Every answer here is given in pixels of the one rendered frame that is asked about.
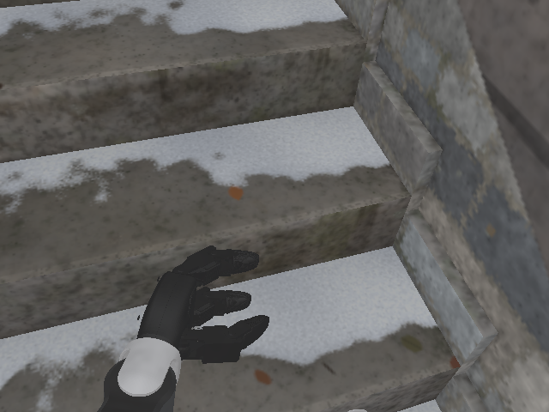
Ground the left robot forearm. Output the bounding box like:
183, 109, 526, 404
97, 337, 181, 412

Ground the robot left hand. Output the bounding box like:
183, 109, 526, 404
137, 245, 269, 364

